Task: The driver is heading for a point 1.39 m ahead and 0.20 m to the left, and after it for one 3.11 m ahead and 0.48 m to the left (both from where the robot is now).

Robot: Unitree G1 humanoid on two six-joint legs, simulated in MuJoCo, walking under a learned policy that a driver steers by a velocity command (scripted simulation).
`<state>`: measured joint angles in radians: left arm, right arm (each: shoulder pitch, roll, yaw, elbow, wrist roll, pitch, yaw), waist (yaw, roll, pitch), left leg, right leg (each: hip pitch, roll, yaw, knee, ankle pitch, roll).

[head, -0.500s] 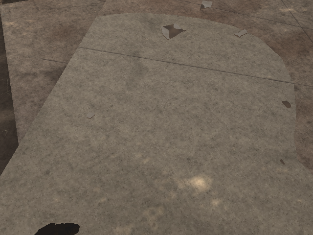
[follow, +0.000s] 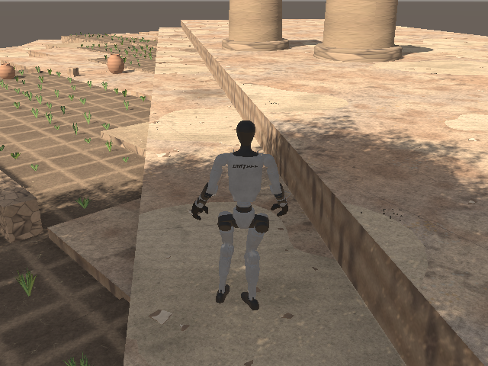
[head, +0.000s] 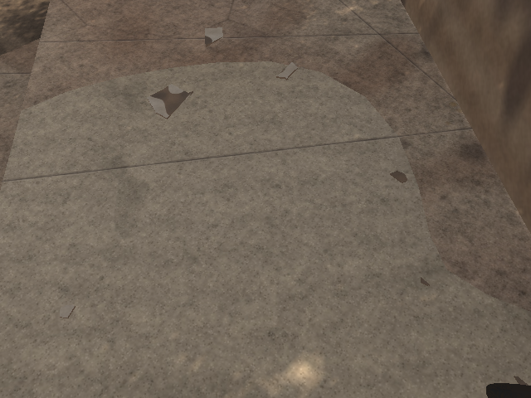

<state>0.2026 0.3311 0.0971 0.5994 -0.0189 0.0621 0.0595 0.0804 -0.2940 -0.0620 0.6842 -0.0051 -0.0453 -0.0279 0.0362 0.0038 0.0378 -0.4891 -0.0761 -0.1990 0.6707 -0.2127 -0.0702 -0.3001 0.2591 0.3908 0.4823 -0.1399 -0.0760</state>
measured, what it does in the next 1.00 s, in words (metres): walks ahead, turning left: left foot, then right foot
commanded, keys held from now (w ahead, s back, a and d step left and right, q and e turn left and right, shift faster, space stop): shift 0.24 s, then q+shift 0.20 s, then w+q+shift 0.26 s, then w+shift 0.16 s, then w+e+shift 0.14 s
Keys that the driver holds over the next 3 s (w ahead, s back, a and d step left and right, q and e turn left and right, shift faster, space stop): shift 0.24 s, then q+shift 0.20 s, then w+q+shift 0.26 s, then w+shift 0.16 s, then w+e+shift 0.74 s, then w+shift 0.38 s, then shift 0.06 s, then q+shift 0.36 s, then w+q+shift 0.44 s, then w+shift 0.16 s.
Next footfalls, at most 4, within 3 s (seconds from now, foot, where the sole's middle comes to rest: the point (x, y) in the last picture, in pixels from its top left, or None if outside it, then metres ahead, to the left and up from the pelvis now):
0.08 left None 0.13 0.14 -0.77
0.52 right None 0.06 -0.09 -0.77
0.98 left None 0.32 0.28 -0.77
1.46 right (205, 284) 0.76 0.25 -0.77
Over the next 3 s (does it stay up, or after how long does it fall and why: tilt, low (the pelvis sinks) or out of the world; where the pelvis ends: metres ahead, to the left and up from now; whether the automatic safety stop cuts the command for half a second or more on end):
stays up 1.70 0.25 -0.01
